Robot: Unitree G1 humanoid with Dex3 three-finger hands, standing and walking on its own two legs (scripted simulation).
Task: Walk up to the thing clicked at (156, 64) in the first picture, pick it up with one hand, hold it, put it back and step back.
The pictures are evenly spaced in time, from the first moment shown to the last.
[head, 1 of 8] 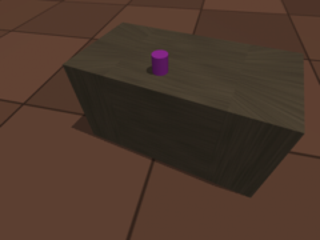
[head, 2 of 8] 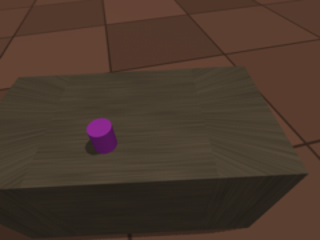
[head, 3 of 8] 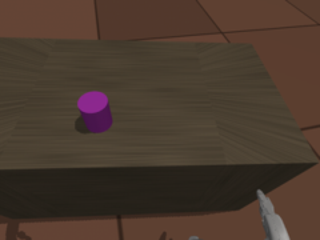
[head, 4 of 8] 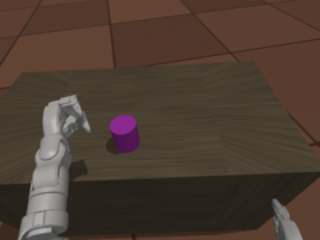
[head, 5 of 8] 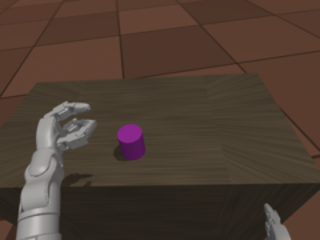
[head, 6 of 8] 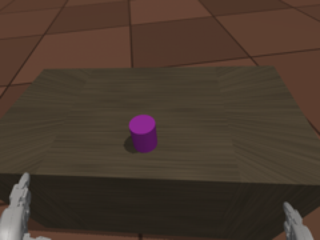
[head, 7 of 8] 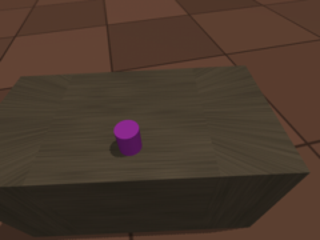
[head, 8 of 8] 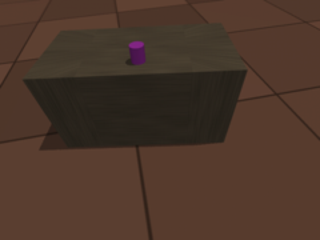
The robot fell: no
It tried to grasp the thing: yes
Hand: left
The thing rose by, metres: 0.00
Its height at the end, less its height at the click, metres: +0.00
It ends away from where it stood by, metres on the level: 0.09
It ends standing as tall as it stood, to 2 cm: yes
